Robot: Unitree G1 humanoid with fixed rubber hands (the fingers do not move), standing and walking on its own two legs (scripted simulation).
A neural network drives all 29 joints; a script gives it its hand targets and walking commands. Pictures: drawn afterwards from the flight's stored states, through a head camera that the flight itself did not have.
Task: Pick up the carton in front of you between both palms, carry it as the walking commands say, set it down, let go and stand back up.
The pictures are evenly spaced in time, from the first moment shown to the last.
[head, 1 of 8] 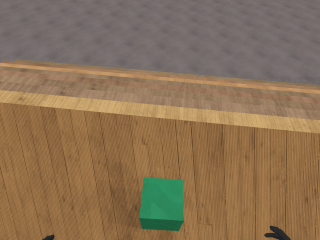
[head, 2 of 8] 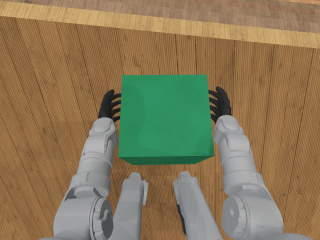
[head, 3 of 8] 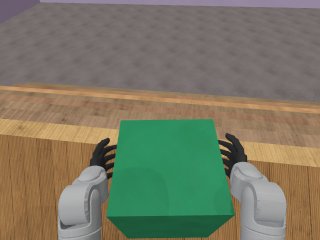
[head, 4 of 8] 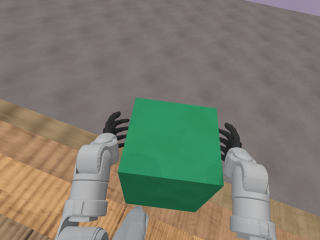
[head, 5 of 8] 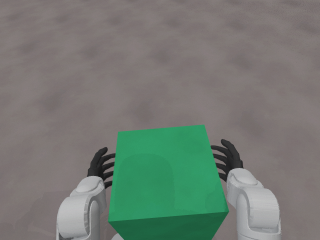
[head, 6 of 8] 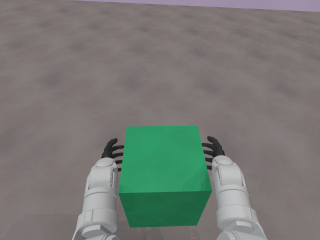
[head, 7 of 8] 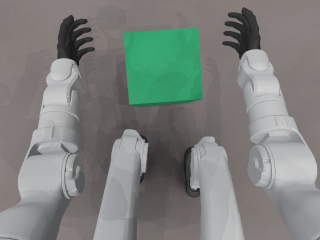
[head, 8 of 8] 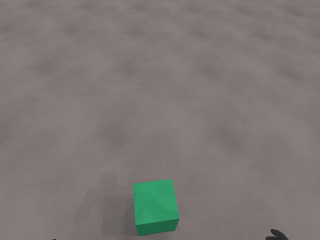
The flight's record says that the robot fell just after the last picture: no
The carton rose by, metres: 0.68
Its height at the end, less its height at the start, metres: -1.58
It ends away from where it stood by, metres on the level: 5.06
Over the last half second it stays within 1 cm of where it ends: yes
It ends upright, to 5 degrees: yes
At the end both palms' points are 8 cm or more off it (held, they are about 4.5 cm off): yes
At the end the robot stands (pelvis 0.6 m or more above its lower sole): yes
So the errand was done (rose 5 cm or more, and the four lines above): yes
